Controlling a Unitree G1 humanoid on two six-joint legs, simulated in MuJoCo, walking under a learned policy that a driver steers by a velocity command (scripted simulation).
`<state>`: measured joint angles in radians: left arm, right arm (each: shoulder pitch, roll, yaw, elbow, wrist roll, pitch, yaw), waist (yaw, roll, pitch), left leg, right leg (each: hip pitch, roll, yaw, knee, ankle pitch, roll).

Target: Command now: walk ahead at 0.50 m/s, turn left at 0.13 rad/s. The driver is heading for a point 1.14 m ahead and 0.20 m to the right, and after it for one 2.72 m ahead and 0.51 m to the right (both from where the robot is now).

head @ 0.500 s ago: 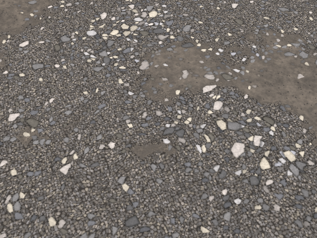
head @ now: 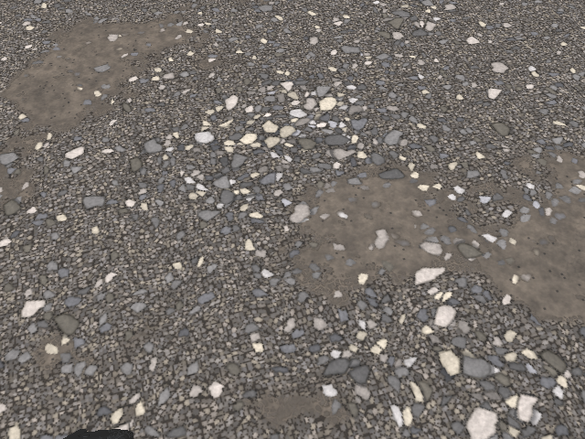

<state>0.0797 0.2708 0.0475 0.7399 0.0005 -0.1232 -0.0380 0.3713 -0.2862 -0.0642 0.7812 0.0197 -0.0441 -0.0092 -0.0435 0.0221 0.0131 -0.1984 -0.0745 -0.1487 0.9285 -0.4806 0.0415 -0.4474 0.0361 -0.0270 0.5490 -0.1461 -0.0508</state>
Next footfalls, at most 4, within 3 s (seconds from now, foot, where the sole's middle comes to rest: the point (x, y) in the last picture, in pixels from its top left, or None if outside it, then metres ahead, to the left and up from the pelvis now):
0.48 left None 0.43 0.14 -0.76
1.02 right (361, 350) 0.68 -0.15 -0.76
1.52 left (321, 236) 1.03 -0.08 -0.76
1.98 right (414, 204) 1.13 -0.36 -0.76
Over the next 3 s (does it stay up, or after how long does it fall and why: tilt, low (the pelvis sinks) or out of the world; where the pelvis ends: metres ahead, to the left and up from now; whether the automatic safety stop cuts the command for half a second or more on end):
stays up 1.07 -0.20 0.01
